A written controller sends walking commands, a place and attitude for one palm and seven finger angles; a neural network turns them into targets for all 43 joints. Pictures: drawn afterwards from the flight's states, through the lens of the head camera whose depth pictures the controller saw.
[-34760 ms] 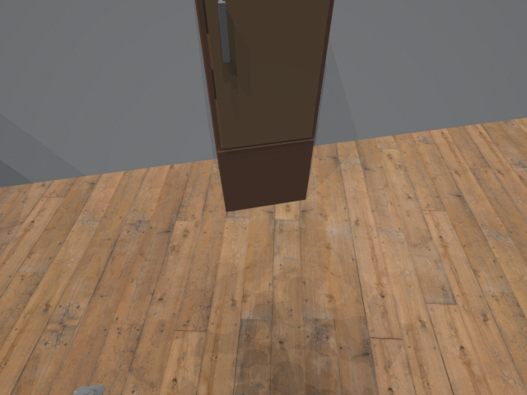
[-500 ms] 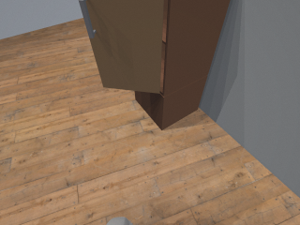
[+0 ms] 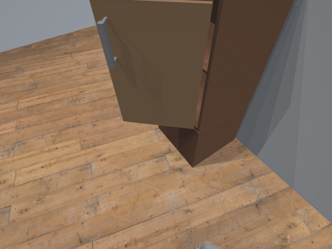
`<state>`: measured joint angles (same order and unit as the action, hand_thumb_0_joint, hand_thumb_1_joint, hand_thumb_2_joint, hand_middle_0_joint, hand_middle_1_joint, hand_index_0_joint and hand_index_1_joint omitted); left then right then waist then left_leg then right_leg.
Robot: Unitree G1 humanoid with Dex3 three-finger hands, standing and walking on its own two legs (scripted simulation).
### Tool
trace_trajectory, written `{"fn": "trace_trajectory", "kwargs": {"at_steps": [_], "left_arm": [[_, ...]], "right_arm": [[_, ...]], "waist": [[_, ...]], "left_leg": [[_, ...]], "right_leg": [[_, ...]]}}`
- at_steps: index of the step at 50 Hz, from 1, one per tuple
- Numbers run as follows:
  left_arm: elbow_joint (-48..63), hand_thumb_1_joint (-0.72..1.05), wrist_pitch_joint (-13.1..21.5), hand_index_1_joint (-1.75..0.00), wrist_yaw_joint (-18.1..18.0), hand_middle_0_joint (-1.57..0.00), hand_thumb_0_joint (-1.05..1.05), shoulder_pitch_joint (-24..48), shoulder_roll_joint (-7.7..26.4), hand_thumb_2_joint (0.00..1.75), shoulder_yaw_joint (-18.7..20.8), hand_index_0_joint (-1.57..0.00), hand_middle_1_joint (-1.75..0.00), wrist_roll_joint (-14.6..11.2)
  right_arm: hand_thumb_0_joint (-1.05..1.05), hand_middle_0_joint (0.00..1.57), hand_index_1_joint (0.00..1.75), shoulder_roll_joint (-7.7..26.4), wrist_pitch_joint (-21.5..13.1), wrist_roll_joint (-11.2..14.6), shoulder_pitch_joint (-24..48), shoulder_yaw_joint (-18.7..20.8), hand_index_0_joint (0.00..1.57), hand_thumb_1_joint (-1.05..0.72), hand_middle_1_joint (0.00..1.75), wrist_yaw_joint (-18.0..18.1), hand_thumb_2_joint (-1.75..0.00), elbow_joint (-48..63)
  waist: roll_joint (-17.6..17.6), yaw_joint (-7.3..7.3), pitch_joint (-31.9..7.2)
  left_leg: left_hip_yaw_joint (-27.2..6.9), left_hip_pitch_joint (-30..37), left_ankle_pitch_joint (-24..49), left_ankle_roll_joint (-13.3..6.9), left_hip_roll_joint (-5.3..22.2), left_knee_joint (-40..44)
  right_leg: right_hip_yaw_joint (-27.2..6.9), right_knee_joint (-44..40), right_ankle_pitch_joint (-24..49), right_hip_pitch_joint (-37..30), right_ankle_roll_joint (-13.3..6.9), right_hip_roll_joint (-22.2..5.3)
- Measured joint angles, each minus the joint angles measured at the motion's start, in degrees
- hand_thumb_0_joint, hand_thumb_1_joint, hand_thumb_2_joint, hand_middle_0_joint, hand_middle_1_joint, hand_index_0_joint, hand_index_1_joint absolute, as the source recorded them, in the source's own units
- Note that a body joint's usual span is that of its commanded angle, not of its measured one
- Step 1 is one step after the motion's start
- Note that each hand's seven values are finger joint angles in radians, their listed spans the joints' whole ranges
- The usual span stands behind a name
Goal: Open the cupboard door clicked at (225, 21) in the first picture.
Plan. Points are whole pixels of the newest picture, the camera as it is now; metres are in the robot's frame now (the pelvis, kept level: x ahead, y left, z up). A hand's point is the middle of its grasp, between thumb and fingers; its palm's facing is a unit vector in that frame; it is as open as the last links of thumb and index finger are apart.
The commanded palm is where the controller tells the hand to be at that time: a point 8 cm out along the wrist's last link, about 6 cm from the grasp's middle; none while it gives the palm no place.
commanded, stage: take the last steps up to it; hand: left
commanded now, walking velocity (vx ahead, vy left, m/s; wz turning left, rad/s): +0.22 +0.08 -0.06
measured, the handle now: (108, 43) +0.72 +0.25 +0.11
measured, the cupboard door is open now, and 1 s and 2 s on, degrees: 47 47 47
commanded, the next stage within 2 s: come to a stop and stand still in 0.14 s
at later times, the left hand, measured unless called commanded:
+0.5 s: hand (94, 233) +0.18 +0.23 -0.19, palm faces +0.01 -0.98 -0.22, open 7.3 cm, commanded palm none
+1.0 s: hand (112, 216) +0.23 +0.19 -0.18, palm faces -0.02 -0.98 -0.18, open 7.4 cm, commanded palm none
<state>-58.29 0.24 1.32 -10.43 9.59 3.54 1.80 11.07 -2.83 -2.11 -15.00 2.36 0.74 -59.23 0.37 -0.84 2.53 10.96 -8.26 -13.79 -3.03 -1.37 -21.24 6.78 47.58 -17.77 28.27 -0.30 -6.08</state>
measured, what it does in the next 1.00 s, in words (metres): walks ahead: right foot, then left foot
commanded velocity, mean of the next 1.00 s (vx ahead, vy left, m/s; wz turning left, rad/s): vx -0.08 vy -0.03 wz -0.01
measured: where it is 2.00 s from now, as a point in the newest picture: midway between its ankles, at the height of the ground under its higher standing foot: outside the picture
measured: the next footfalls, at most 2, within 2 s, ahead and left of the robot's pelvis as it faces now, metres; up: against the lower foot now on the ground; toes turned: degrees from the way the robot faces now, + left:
right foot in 0.10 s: +0.14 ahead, -0.10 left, +0.00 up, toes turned -8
left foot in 0.40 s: +0.22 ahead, +0.15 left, +0.00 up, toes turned +1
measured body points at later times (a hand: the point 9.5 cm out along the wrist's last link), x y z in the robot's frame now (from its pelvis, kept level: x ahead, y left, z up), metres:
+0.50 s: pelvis +0.17 +0.04 -0.01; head +0.21 +0.05 +0.44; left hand +0.19 +0.29 -0.17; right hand +0.23 -0.19 -0.16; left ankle +0.21 +0.16 -0.74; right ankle +0.09 -0.08 -0.71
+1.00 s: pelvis +0.17 +0.02 -0.01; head +0.20 +0.03 +0.44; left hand +0.23 +0.24 -0.17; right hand +0.20 -0.23 -0.16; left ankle +0.15 +0.12 -0.74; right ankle +0.13 -0.10 -0.74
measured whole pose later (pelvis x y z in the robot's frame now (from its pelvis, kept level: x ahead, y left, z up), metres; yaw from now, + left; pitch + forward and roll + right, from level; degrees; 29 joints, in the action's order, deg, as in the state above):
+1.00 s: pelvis +0.17 +0.02 -0.01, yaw -2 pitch +1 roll -1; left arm -58.8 -1.1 -0.9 -10.9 9.9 1.5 0.7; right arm 10.9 1.3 -0.9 -11.9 2.1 1.9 -60.2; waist 0.5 0.5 2.1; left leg 2.3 -14.3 -17.9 -1.1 0.3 -31.8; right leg 2.7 31.4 -19.1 13.2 0.2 -0.6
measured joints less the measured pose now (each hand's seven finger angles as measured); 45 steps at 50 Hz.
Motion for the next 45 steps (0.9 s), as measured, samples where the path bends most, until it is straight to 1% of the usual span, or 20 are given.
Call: {"fn": "trace_trajectory", "kwargs": {"at_steps": [4, 5, 8, 9, 11, 13, 16, 19, 20, 22, 24, 27, 29, 33, 36, 37, 40, 42, 44, 45], "left_arm": [[2.1, 0.91, 0.8, -0.29, 0.2, -0.20, 0.01, 2.4, -0.2, 0.90, -0.2, -0.20, -0.30, 0.1], [2.5, 0.91, 1.4, -0.29, 0.1, -0.20, 0.00, 2.6, 0.0, 0.90, -0.2, -0.20, -0.30, 0.2], [2.7, 0.91, 2.7, -0.30, -0.5, -0.20, 0.00, 2.6, -0.8, 0.90, -0.6, -0.20, -0.30, -0.2], [2.6, 0.91, 2.9, -0.30, -0.9, -0.20, 0.00, 2.0, -1.0, 0.90, -0.7, -0.20, -0.30, -0.4], [2.0, 0.90, 3.1, -0.30, -1.3, -0.20, 0.00, 0.5, -1.3, 0.90, -0.8, -0.20, -0.30, -0.5], [0.9, 0.92, 3.4, -0.30, -1.8, -0.21, 0.00, -1.0, -1.1, 0.90, -0.2, -0.20, -0.30, -0.7], [-0.9, 0.94, 3.1, -0.30, -1.8, -0.21, -0.01, -2.6, 0.0, 0.90, -0.2, -0.20, -0.30, -0.6], [-2.8, 0.93, 1.8, -0.30, -2.1, -0.21, 0.00, -3.8, 0.4, 0.90, -0.7, -0.20, -0.30, -0.7], [-3.2, 0.93, 1.2, -0.30, -2.2, -0.21, 0.00, -4.4, 0.3, 0.90, -0.9, -0.20, -0.30, -0.8], [-3.6, 0.92, -0.2, -0.30, -2.8, -0.21, 0.00, -5.0, 0.9, 0.90, -1.1, -0.20, -0.30, -0.9], [-3.4, 0.92, -1.8, -0.30, -3.0, -0.21, 0.00, -4.5, 1.8, 0.90, -0.9, -0.20, -0.30, -1.1], [-2.4, 0.91, -3.3, -0.30, -2.9, -0.20, 0.00, -2.6, 2.4, 0.90, -0.2, -0.20, -0.30, -1.3], [-1.1, 0.91, -3.7, -0.30, -2.6, -0.20, 0.01, -1.6, 2.5, 0.90, 0.3, -0.20, -0.30, -1.3], [1.3, 0.91, -4.0, -0.29, -2.1, -0.20, 0.01, -0.2, 2.7, 0.90, 0.8, -0.20, -0.30, -1.1], [3.0, 0.91, -3.2, -0.29, -1.7, -0.20, 0.00, -0.1, 2.8, 0.90, 0.6, -0.20, -0.30, -0.8], [3.7, 0.91, -2.8, -0.30, -1.7, -0.20, 0.00, -0.7, 3.4, 0.90, 0.6, -0.20, -0.30, -0.5], [3.0, 0.91, -2.5, -0.30, -1.9, -0.20, 0.00, -0.3, 2.3, 0.90, -0.2, -0.20, -0.30, 0.2], [2.6, 0.90, -2.3, -0.30, -2.0, -0.20, 0.00, -0.6, 1.5, 0.90, -0.7, -0.20, -0.30, 0.2], [2.0, 0.90, -1.9, -0.30, -2.2, -0.20, 0.00, -0.8, 1.0, 0.90, -1.1, -0.20, -0.30, 0.2], [1.7, 0.90, -1.7, -0.30, -2.3, -0.20, 0.00, -0.8, 0.8, 0.90, -1.3, -0.20, -0.30, 0.1]], "right_arm": [[0.00, 0.20, 0.30, 0.1, 1.0, 0.0, -3.4, -0.3, 0.21, -0.93, 0.30, -0.4, -0.90, -2.4], [0.00, 0.20, 0.30, 0.0, 1.2, 0.3, -4.3, -0.4, 0.20, -0.92, 0.30, -0.5, -0.90, -2.9], [0.00, 0.20, 0.30, 0.4, 2.6, 0.6, -4.0, -0.2, 0.20, -0.92, 0.30, -0.7, -0.90, -4.3], [0.01, 0.20, 0.30, 0.4, 2.9, 0.6, -3.6, -0.1, 0.20, -0.91, 0.30, -0.7, -0.90, -4.5], [0.01, 0.20, 0.30, 0.3, 3.1, 0.6, -2.6, -0.1, 0.20, -0.91, 0.30, -0.7, -0.90, -4.2], [0.01, 0.19, 0.30, -0.3, 2.9, 0.8, -1.6, -0.1, 0.20, -0.91, 0.29, -0.8, -0.90, -3.3], [0.01, 0.19, 0.30, -1.2, 2.4, 1.1, 0.0, -0.4, 0.20, -0.91, 0.29, -0.8, -0.90, -2.0], [0.01, 0.19, 0.30, -1.2, 2.3, 1.2, 1.9, -0.7, 0.20, -0.92, 0.30, -0.1, -0.90, -1.4], [0.01, 0.20, 0.30, -0.8, 2.1, 1.3, 2.2, -0.8, 0.20, -0.92, 0.30, 0.0, -0.90, -1.1], [0.01, 0.20, 0.30, -1.1, 2.2, 1.2, 3.3, -0.8, 0.20, -0.92, 0.30, 0.4, -0.90, -0.9], [0.01, 0.20, 0.30, -1.9, 2.5, 1.1, 4.9, -1.0, 0.20, -0.92, 0.30, 1.0, -0.90, -0.2], [0.01, 0.20, 0.30, -2.5, 3.0, 0.7, 7.2, -1.0, 0.20, -0.91, 0.30, 1.8, -0.90, 1.5], [0.00, 0.20, 0.30, -2.3, 3.5, 0.5, 8.3, -0.8, 0.21, -0.91, 0.30, 2.1, -0.90, 2.1], [0.00, 0.20, 0.30, -1.2, 4.0, 0.2, 9.3, -0.1, 0.21, -0.90, 0.30, 2.2, -0.90, 2.5], [0.00, 0.20, 0.30, 0.0, 4.6, 0.5, 8.6, 0.5, 0.21, -0.90, 0.30, 1.8, -0.90, 2.6], [0.00, 0.20, 0.30, 0.0, 4.9, 0.8, 8.0, 0.7, 0.21, -0.90, 0.30, 1.5, -0.90, 2.8], [0.01, 0.20, 0.30, 1.7, 6.3, 1.2, 7.0, 1.6, 0.21, -0.90, 0.30, 0.9, -0.90, 2.5], [0.01, 0.20, 0.30, 2.2, 6.8, 1.3, 6.4, 1.8, 0.20, -0.90, 0.30, 0.8, -0.90, 1.8], [0.01, 0.20, 0.30, 2.0, 6.6, 1.5, 5.8, 1.6, 0.20, -0.90, 0.30, 0.8, -0.90, 1.3], [0.01, 0.20, 0.30, 1.7, 6.3, 1.6, 5.4, 1.4, 0.20, -0.91, 0.30, 0.8, -0.90, 1.1]], "waist": [[-0.3, 0.94, 0.0], [-0.3, 0.94, -0.1], [-2.3, 1.43, 0.8], [-2.6, 1.56, 0.9], [-2.6, 1.80, 0.7], [-1.8, 1.78, 0.3], [-0.7, 1.22, 0.2], [-0.4, 0.46, 0.6], [-0.9, 0.21, 0.5], [0.0, 0.13, 0.1], [1.4, 0.01, 0.5], [1.1, 0.36, 2.0], [0.3, 0.37, 2.6], [-1.4, 0.39, 2.8], [-2.1, 0.44, 1.9], [-0.8, 0.32, 1.0], [-2.3, 0.75, 0.7], [-2.6, 0.83, 0.3], [-1.9, 1.03, 0.2], [-1.4, 1.14, 0.1]], "left_leg": [[0.4, 2.3, -5.0, 1.0, -0.2, -3.4], [0.4, 1.5, -7.4, 1.3, 0.1, -7.0], [-4.2, -5.7, -14.1, 2.7, 1.5, -26.7], [-5.3, -8.4, -13.2, 3.1, 1.9, -31.4], [-6.6, -12.8, -10.0, 4.1, 3.1, -35.0], [-7.1, -15.5, -7.8, 4.9, 4.3, -32.5], [-7.3, -16.4, -4.4, 5.7, 5.2, -23.2], [-7.6, -13.8, 4.6, 5.7, 4.9, -11.9], [-7.6, -12.6, 10.0, 5.1, 5.4, -9.6], [-6.6, -11.6, 4.2, 3.7, 5.0, -10.7], [-5.8, -11.5, -0.2, 2.9, 4.4, -11.6], [-5.9, -11.8, 0.6, 3.1, 4.7, -11.1], [-6.1, -11.8, 0.9, 2.8, 5.3, -10.5], [-6.2, -11.8, 1.6, 3.3, 6.4, -9.6], [-6.6, -12.6, 1.2, 4.4, 6.8, -11.0], [-6.0, -13.5, 0.2, 4.5, 5.9, -12.5], [-9.3, -16.3, -10.9, 4.3, 4.4, -22.8], [-10.1, -17.0, -13.2, 4.1, 3.1, -29.4], [-9.5, -15.4, -14.0, 4.3, 2.2, -29.6], [-9.0, -13.8, -13.4, 4.4, 1.9, -26.9]], "right_leg": [[0.1, -11.4, 2.9, -6.0, -0.5, 1.3], [-0.2, -13.4, 4.8, -7.3, -1.8, 1.5], [1.0, -12.1, 1.7, -9.3, -2.9, 3.0], [1.2, -13.5, 1.3, -10.6, -2.8, 3.4], [1.1, -17.7, 2.3, -13.2, -1.8, 3.9], [0.8, -21.5, 3.3, -15.5, -1.6, 3.9], [0.1, -24.7, 3.4, -18.4, -0.8, 3.3], [-0.7, -22.9, 0.9, -19.9, 0.7, 2.9], [-0.9, -21.1, -0.6, -19.9, 1.3, 3.2], [-1.7, -16.2, -4.1, -18.7, 1.8, 2.4], [-3.5, -7.1, -10.7, -15.1, 1.7, 2.6], [-5.5, 6.8, -16.1, -9.0, 1.5, 5.1], [-5.7, 9.5, -16.2, -6.8, 1.5, 6.2], [-5.3, 4.7, -13.5, -6.5, 1.3, 6.5], [-4.4, -8.6, -4.2, -11.0, 0.7, 5.6], [-5.6, -13.7, -0.7, -12.4, -0.2, 4.3], [-4.6, -12.4, -2.5, -12.6, -0.2, 4.6], [-4.4, -13.7, -2.5, -13.5, -0.1, 4.8], [-4.6, -15.6, -1.5, -14.4, -0.1, 4.9], [-4.6, -16.3, -1.0, -14.7, -0.2, 4.9]]}}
